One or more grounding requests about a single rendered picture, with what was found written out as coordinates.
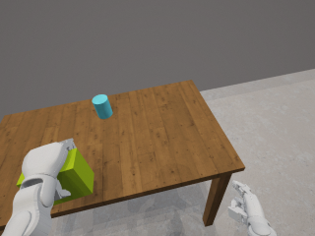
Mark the sponge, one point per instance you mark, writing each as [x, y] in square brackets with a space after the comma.
[75, 176]

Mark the robot right forearm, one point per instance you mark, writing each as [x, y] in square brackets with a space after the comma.
[259, 226]

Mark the left robot hand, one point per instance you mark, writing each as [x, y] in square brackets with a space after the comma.
[48, 160]

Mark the table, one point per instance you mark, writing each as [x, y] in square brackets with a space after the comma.
[157, 139]

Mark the right robot hand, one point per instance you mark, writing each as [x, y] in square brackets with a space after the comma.
[241, 210]

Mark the robot left forearm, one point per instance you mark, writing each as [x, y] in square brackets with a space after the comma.
[32, 207]

